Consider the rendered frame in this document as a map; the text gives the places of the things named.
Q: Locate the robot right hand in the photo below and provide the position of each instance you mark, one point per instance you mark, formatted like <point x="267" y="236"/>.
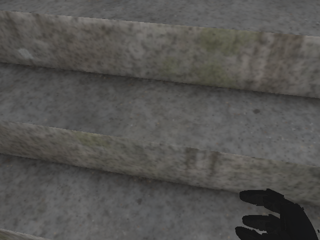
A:
<point x="293" y="223"/>

